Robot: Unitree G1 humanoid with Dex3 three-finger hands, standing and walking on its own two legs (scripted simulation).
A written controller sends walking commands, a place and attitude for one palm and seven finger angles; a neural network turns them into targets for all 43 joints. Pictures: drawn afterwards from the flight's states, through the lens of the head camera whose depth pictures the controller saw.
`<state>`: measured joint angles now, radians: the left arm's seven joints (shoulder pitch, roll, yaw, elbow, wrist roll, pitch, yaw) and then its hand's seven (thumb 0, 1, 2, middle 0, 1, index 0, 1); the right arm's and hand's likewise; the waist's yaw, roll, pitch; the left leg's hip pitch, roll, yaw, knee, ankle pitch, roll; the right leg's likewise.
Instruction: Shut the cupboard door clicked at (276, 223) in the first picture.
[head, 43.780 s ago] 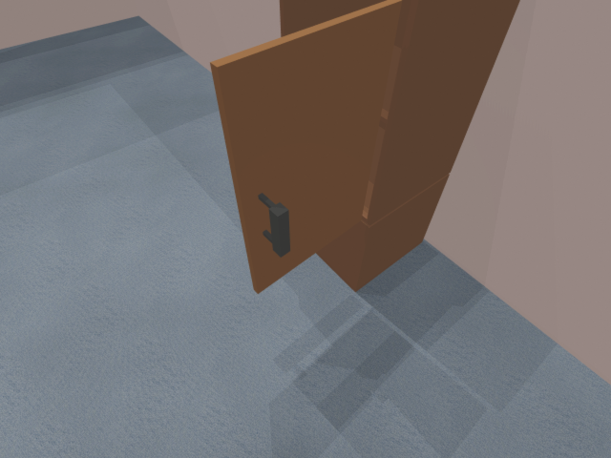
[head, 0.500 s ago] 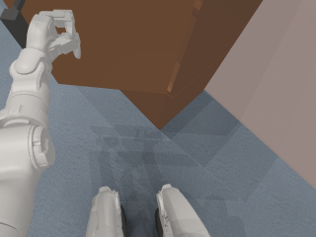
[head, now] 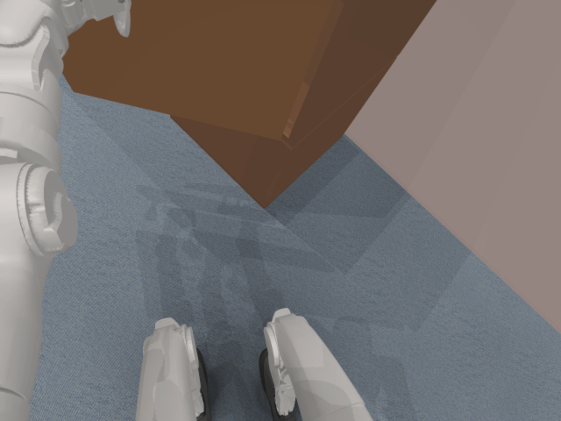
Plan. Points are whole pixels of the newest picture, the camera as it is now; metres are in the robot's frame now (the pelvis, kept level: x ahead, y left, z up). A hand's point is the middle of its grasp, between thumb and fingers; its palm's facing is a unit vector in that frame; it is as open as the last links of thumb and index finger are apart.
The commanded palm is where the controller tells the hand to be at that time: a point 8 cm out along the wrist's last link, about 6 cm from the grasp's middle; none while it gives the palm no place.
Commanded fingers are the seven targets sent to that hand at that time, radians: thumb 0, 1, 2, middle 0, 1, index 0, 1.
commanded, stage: pull the fist back off the door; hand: left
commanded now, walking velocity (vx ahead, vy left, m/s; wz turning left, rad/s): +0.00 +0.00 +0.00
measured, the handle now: out of the picture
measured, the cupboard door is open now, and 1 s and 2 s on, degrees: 35 32 32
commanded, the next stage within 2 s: draw the hand back to the body in 0.86 s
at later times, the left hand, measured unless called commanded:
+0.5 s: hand (135, 5) +0.59 +0.10 +0.11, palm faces +0.17 -0.99 -0.03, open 3.1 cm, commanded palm +0.54 +0.13 +0.10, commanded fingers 0.00 0.90 0.90 -1.30 -1.50 -1.30 -1.50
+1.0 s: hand (141, 62) +0.52 +0.09 +0.11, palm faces +0.14 -0.99 -0.03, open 3.1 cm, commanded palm +0.48 +0.14 +0.11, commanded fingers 0.00 0.90 0.90 -1.30 -1.50 -1.30 -1.50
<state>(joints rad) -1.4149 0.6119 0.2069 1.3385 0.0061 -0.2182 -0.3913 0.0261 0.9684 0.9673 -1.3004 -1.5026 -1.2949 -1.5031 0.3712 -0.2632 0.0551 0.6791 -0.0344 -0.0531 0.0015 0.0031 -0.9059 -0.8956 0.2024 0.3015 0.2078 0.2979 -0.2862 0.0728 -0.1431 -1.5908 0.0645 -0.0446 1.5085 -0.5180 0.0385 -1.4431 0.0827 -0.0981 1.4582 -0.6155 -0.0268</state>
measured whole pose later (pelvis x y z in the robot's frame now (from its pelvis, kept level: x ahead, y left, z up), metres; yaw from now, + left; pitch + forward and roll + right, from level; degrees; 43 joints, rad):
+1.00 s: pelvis +0.03 -0.02 +0.05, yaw +4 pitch +26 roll -2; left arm -0.87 0.17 0.20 1.14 0.02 -0.55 0.19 0.01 0.90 0.90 -1.30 -1.50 -1.30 -1.50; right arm 0.25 -0.24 -0.02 0.64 -0.07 0.07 0.08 0.00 -0.91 -0.90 0.20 0.30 0.20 0.30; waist -0.15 0.04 -0.19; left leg -1.25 0.03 0.00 1.29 -0.50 0.01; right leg -1.14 0.05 -0.05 1.30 -0.62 -0.04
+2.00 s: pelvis +0.07 +0.01 +0.18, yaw +6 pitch -2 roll +0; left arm 0.30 0.32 0.16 -0.22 -0.09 0.04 0.08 0.01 0.89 0.90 -0.69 -0.83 -0.68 -0.83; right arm 0.15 -0.21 0.08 0.55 0.03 0.03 -0.07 0.01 -0.90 -0.90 0.20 0.30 0.21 0.30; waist 0.06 0.07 -0.02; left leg -0.19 -0.04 0.03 0.45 -0.23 0.04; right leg -0.07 0.00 -0.01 0.41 -0.30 0.00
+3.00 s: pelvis +0.05 +0.01 +0.18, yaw +5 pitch +1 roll -1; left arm 0.53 0.41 0.37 -0.39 -0.09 -0.11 0.10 0.01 0.89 0.90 -0.21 -0.30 -0.21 -0.30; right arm 0.18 -0.25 -0.01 0.57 0.03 0.06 -0.10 0.01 -0.91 -0.90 0.20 0.30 0.21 0.30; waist 0.02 0.07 -0.02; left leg -0.27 -0.03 0.04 0.47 -0.21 0.05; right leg -0.17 0.00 0.00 0.45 -0.29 0.01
